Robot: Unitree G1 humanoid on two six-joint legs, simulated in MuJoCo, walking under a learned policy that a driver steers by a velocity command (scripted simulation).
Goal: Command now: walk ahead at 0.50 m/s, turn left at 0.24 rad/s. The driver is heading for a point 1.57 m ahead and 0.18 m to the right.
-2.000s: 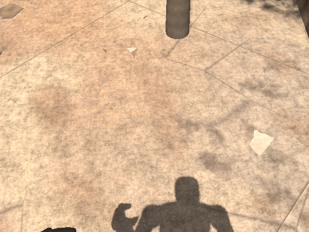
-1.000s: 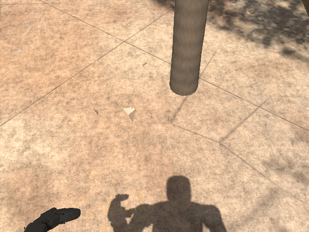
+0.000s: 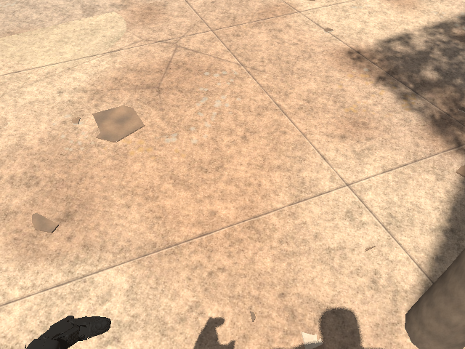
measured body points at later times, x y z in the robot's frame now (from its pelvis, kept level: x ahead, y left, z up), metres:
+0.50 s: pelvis +0.27 +0.02 +0.00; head +0.31 +0.03 +0.45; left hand +0.24 +0.30 -0.13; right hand +0.53 -0.20 -0.07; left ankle +0.40 +0.13 -0.73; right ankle +0.13 -0.12 -0.73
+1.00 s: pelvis +0.54 +0.03 +0.00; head +0.57 +0.02 +0.45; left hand +0.76 +0.25 -0.08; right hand +0.53 -0.26 -0.12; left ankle +0.40 +0.14 -0.73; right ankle +0.70 -0.10 -0.71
